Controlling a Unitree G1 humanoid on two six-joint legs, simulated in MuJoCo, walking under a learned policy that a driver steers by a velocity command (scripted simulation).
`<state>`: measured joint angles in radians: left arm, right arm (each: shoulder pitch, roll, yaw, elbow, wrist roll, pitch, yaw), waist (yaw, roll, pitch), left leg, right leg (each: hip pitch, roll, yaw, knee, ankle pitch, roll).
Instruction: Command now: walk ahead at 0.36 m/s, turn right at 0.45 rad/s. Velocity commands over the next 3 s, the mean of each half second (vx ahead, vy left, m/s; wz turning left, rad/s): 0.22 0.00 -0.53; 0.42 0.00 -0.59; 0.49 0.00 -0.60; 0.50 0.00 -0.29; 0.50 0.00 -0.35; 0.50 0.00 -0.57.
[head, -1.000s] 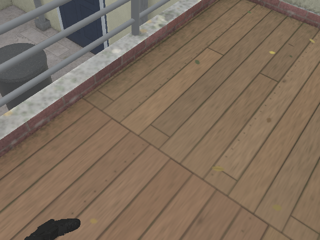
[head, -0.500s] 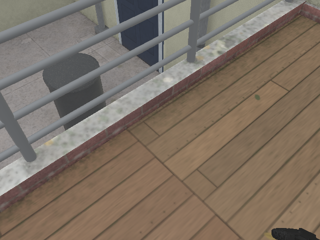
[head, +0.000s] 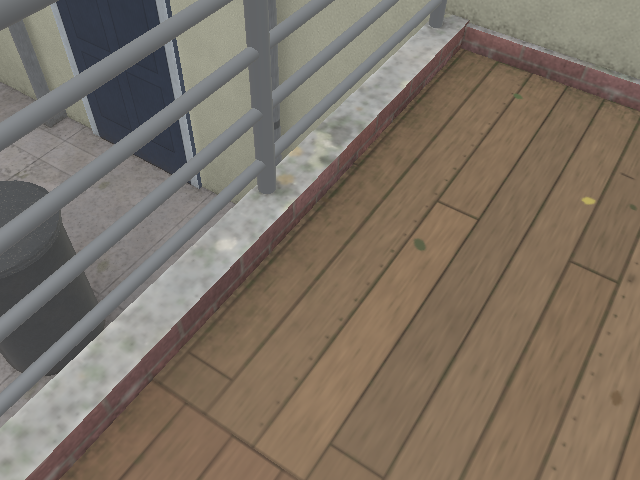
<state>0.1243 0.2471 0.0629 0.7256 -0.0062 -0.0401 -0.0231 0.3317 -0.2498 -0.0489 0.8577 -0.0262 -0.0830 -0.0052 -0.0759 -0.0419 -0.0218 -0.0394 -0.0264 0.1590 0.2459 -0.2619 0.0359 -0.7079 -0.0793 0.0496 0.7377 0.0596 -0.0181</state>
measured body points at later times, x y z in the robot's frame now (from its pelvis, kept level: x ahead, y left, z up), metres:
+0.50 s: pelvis +0.16 -0.03 -0.01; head +0.19 -0.05 +0.44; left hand +0.37 +0.21 -0.09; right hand +0.26 -0.33 -0.11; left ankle +0.27 +0.12 -0.70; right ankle +0.18 -0.12 -0.74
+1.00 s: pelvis +0.31 -0.09 -0.01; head +0.34 -0.10 +0.44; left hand +0.64 -0.04 -0.09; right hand +0.14 -0.33 -0.13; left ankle +0.27 +0.10 -0.74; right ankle +0.35 -0.29 -0.70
